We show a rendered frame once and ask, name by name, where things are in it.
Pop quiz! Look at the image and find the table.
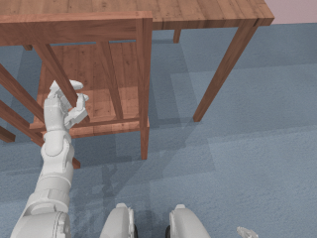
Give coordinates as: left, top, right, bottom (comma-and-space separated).
0, 0, 275, 143

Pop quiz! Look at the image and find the right robot hand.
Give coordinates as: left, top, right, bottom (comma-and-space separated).
236, 226, 259, 238

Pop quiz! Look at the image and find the robot left shin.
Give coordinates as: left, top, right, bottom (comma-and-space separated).
116, 203, 135, 238

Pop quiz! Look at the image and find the robot left forearm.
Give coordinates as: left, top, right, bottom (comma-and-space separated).
10, 129, 74, 238

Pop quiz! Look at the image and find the chair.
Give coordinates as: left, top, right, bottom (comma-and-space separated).
0, 11, 153, 170

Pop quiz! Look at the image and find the robot shin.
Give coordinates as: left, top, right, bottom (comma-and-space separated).
170, 204, 185, 238
116, 203, 135, 238

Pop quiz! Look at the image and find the left robot hand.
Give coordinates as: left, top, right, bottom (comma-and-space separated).
44, 80, 89, 133

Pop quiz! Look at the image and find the robot left upper arm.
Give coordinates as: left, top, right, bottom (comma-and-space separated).
13, 211, 71, 238

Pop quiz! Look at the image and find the robot right shin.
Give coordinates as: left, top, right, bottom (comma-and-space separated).
170, 204, 185, 238

